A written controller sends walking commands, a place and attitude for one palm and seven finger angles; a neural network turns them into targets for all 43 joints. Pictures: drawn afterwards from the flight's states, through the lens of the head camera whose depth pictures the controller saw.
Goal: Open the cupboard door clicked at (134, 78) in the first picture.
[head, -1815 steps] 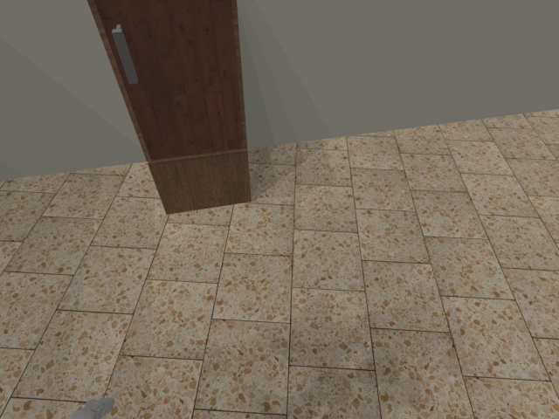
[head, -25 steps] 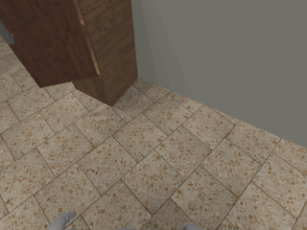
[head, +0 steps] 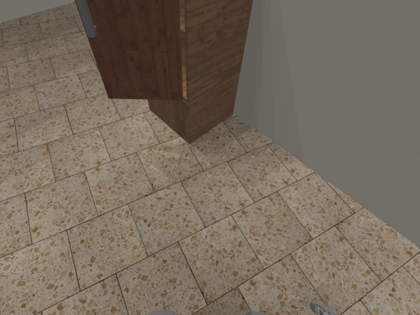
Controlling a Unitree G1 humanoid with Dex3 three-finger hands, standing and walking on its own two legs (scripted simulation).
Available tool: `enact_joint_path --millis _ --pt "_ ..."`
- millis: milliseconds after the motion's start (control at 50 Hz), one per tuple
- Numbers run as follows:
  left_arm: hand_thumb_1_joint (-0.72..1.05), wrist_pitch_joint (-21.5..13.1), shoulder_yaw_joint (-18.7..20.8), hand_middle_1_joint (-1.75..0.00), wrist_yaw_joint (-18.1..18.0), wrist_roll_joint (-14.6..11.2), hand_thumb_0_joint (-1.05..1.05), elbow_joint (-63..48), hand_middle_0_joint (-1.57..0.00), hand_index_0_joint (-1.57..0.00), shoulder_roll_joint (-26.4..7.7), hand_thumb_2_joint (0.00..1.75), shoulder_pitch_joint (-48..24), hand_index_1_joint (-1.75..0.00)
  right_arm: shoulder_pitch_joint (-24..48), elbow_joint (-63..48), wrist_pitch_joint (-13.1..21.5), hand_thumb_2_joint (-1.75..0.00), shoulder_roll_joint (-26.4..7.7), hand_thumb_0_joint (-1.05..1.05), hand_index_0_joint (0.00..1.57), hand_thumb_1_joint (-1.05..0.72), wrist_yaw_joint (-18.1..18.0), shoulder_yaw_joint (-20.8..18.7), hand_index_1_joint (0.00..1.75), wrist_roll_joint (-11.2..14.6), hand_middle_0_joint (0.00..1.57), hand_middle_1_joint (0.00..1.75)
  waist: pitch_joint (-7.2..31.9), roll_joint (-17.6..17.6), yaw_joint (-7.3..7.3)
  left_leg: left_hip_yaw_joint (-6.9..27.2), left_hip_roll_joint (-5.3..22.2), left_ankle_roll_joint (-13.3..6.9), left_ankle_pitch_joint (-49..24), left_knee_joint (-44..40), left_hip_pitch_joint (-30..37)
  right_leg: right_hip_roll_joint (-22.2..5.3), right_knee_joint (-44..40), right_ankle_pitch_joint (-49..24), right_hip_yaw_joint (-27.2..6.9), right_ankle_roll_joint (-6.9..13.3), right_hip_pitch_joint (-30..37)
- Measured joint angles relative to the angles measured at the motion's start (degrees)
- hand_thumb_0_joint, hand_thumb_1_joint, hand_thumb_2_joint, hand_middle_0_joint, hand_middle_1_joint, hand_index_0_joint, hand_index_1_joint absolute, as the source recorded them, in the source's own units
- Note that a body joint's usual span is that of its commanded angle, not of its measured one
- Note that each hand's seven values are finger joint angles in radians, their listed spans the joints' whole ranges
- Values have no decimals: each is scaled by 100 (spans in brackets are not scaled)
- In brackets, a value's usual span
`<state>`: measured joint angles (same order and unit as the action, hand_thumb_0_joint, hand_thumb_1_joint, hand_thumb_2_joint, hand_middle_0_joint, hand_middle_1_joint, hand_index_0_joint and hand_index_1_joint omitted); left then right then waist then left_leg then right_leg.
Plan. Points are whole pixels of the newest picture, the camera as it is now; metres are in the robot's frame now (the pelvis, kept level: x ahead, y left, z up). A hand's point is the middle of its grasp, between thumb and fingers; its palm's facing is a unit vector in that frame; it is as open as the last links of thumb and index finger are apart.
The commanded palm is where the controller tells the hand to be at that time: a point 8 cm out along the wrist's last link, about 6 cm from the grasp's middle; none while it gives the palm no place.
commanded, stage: take the last steps up to it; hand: left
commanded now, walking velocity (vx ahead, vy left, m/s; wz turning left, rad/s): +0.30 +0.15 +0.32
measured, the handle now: (87, 11) +1.01 +0.52 +0.02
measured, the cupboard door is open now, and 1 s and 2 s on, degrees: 48 48 48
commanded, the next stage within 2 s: come to a stop and stand still in 1.32 s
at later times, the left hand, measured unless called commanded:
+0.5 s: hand out of the picture -0.01 +0.18 -0.15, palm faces +0.24 -0.95 -0.20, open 7.4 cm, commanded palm none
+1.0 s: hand (94, 209) +0.34 +0.31 -0.13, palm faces +0.12 -0.97 -0.23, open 7.4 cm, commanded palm none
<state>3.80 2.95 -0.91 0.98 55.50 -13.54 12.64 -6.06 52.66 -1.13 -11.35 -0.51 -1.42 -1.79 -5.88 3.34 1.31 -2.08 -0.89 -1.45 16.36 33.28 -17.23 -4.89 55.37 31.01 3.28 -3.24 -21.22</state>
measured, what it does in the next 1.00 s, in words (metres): walks ahead: right foot, then left foot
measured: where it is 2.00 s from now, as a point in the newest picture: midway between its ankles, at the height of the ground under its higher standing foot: (174, 253)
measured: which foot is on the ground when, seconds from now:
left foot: down 0.00-0.16, up 0.18-0.56, down 0.58-1.00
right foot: up 0.00-0.14, down 0.16-0.58, up 0.60-1.00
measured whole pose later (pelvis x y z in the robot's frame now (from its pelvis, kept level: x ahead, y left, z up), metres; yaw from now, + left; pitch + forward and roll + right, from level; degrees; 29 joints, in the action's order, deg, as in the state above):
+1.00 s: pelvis +0.24 +0.11 +0.01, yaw +7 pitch +0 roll +3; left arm -0.1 3.0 1.1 1.9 54.0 -10.2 6.1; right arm -20.4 61.4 2.3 -11.0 -0.2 -1.8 -2.3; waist -1.9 0.3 -1.5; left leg -10.4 -3.6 -3.7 15.8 19.9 -4.5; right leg -5.3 39.4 14.6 4.9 0.3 -25.7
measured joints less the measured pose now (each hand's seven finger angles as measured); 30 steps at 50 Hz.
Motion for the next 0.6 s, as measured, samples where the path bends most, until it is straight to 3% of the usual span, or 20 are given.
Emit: enact_joint_path --millis 80,140,180,220,280,320,400,520,560,600 --pt "91 -50 12 -30 94 22 1 -8 -20 -20 48 90 -93 -30 -126 80 14 -89 1 1 21 -90 -23 29 30 -17 20 30 79 -278 -2 173 56 46 -181 -272 90 104 -222 -86 -42 54 -30" --pt "91 -182 14 -30 166 38 1 -62 -20 -20 90 90 -53 -30 -298 171 -17 -89 -24 1 21 -90 17 11 30 -4 20 30 207 -469 -27 288 86 97 -119 -190 80 196 -1315 -379 66 96 378" --pt "91 -343 31 -30 172 81 1 -140 -20 -20 61 90 44 -30 -439 224 -70 -89 -16 1 21 -90 51 -28 30 40 20 30 310 -414 -5 288 -4 115 476 407 -164 155 -2102 -869 64 201 657" --pt "91 -433 22 -30 123 78 0 -115 -20 -20 159 90 106 -30 -512 328 -175 -89 -102 1 21 -90 114 -80 30 20 20 30 290 -521 -1 360 -23 152 909 1594 -571 141 -2042 -1086 215 306 767" --pt "91 -518 -13 -30 85 62 0 -14 -20 -20 295 90 393 -30 -548 440 -271 -89 -204 1 21 -90 212 -161 30 -15 20 30 357 -548 -3 268 69 264 422 2820 -1129 74 -2506 -1120 329 296 1127" --pt "91 -571 -32 -30 72 51 0 110 -20 -20 354 90 576 -30 -522 434 -275 -89 -226 1 20 -91 257 -196 30 -13 20 30 371 -468 -39 189 194 361 10 3065 -1383 2 -2935 -1269 366 240 1364" --pt "91 -673 -78 -30 68 60 0 355 -20 -20 442 90 834 -30 -432 391 -198 -89 -248 1 20 -91 304 -209 30 16 20 30 300 -275 -32 32 379 472 -268 2446 -1536 -204 -3545 -1436 471 124 1772" --pt "90 -671 -75 -30 71 105 0 639 -20 -20 463 90 1142 -30 -131 366 -103 -89 -216 1 20 -91 350 -125 30 43 20 30 156 -146 198 -318 365 347 -145 748 -1156 -494 -3482 -1058 699 -214 2167" --pt "90 -626 -53 -30 85 98 0 728 -20 -20 434 90 1271 -30 -30 280 20 -89 -175 1 20 -91 340 -75 30 26 20 30 136 -97 225 -493 257 219 -157 87 -769 -637 -2996 -715 692 -318 2123" --pt "90 -513 -51 -30 124 61 0 797 -20 -20 430 90 1312 -30 31 145 221 -89 -159 1 20 -91 265 -71 30 -10 20 30 126 -212 141 -467 279 -43 -624 132 -722 -660 -1506 -276 546 -156 1579"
